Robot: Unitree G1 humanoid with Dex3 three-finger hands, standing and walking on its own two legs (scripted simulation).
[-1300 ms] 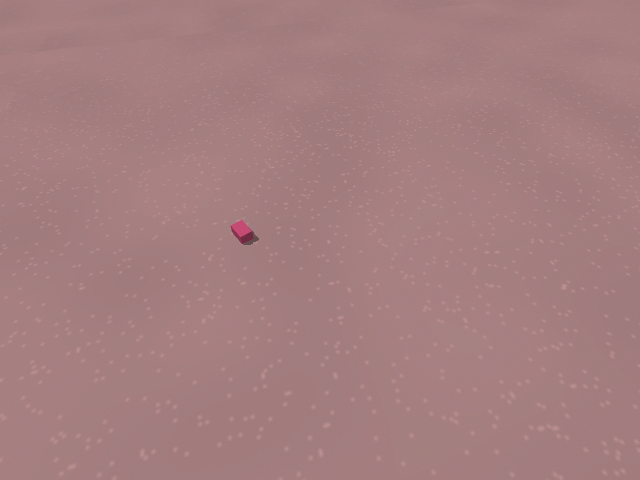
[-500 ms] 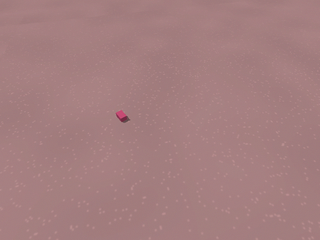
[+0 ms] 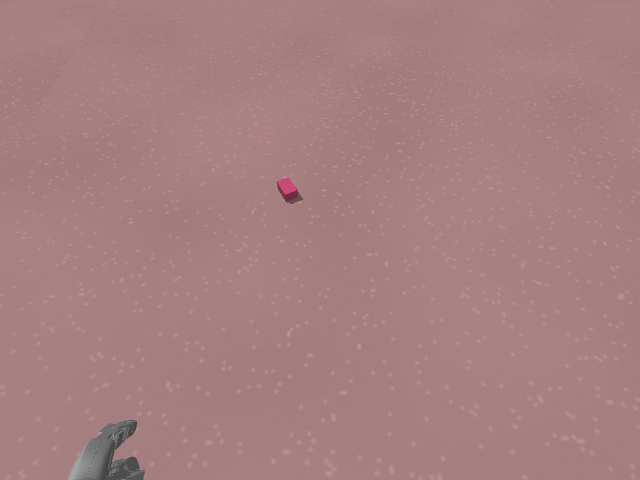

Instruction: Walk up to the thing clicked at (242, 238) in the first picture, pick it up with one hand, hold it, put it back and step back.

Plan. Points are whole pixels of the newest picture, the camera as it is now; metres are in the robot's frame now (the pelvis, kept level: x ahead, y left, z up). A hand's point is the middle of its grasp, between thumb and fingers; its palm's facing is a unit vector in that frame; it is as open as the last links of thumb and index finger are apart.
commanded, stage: walk up
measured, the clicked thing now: (287, 189) +1.28 +0.18 -0.75
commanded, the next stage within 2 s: none
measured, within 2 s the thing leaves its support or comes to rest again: neither
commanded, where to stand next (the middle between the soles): +0.05 +0.03 m, yaw +52 degrees
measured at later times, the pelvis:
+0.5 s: pelvis +0.00 -0.01 -0.02, yaw +22 degrees
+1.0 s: pelvis -0.02 -0.03 -0.02, yaw +41 degrees
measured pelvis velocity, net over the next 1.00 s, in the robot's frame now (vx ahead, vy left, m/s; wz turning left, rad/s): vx -0.02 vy -0.03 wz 0.72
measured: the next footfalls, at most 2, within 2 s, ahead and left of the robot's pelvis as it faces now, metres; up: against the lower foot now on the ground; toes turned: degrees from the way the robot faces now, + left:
left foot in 0.34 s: +0.03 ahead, +0.14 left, +0.00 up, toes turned +18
right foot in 0.64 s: +0.12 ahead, -0.13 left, +0.00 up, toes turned +26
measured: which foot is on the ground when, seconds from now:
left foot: down 0.00-0.02, up 0.04-0.32, down 0.34-0.64, up 0.66-0.96, down 0.98-1.00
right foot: down 0.00-0.36, up 0.38-0.62, down 0.64-1.00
